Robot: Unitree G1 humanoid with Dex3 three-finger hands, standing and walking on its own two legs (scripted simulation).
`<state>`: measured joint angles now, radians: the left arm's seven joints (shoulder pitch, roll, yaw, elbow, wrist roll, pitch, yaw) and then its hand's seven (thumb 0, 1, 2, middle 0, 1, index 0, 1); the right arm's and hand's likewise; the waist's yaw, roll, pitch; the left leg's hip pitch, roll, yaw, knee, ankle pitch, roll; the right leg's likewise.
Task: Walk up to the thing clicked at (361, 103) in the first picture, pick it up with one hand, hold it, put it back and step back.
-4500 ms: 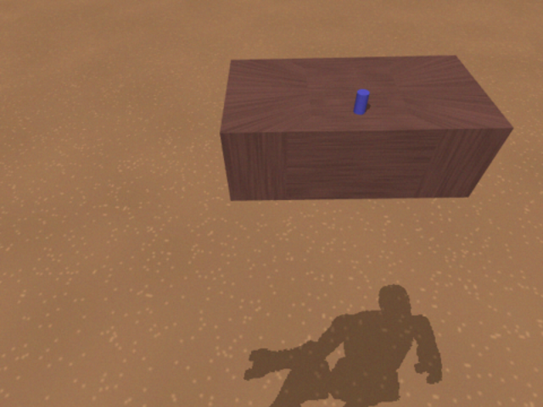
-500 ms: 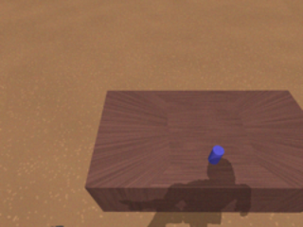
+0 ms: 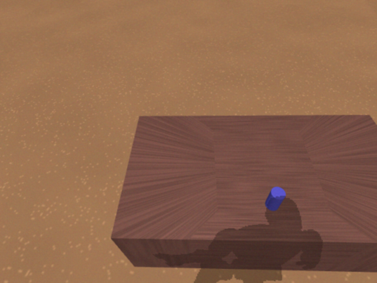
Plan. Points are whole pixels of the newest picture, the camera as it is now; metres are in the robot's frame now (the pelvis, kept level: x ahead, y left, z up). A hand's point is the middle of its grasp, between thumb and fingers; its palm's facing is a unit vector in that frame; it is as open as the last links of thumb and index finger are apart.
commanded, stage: walk up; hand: right
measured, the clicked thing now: (274, 199) +0.46 -0.28 -0.32
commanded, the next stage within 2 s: stand in 0.38 s
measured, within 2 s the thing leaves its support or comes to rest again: neither
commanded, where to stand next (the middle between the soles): +0.04 +0.00 m, yaw -3 degrees
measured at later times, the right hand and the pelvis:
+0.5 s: hand out of the picture +0.08 -0.25 -0.16, palm faces -0.02 +0.94 -0.33, open 7.4 cm; pelvis +0.01 +0.00 +0.00, yaw +0 degrees
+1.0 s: hand out of the picture +0.09 -0.27 -0.16, palm faces -0.04 +0.94 -0.33, open 7.4 cm; pelvis +0.01 -0.01 +0.00, yaw +1 degrees
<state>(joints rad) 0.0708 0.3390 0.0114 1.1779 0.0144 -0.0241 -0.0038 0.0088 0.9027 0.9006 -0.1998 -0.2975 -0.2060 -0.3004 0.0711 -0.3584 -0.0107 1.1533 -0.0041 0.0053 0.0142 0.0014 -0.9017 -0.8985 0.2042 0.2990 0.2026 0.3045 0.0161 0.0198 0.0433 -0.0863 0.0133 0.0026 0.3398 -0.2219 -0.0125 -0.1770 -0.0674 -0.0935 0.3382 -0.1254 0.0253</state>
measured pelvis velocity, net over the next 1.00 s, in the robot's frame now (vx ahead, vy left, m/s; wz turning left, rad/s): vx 0.01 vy -0.01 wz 0.01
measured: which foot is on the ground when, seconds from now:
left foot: down 0.00-1.00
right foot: down 0.00-1.00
